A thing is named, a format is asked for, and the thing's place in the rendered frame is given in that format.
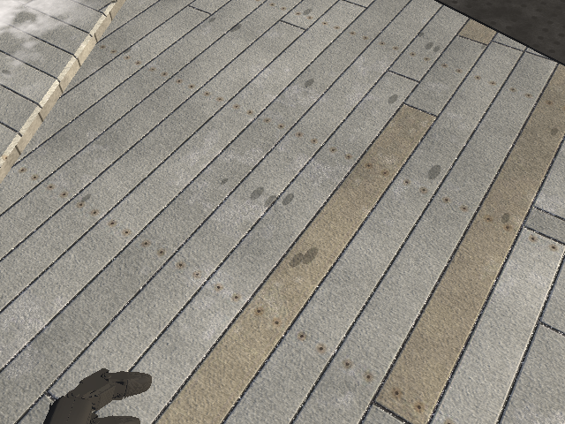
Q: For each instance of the robot left hand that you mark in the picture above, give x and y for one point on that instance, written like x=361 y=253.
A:
x=93 y=393

